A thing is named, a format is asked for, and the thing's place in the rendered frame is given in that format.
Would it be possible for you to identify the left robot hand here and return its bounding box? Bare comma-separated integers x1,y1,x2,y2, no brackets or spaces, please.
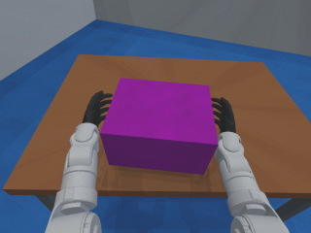
82,90,113,128

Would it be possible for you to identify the robot right upper arm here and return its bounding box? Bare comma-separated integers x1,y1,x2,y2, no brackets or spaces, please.
230,214,289,233

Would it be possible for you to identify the carton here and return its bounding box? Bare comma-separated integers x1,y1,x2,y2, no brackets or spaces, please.
100,78,219,175

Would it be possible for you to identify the robot left forearm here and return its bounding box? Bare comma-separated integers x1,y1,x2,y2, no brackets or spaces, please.
45,122,100,233

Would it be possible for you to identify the robot right forearm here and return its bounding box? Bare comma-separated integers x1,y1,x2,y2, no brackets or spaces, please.
214,131,290,233

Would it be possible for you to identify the right robot hand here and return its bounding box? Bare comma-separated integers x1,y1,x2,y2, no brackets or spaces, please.
211,97,236,134

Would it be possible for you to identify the robot left upper arm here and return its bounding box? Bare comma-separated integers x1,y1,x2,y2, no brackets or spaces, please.
46,212,102,233

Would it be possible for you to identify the table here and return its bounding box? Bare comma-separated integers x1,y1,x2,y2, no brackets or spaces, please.
2,54,311,222

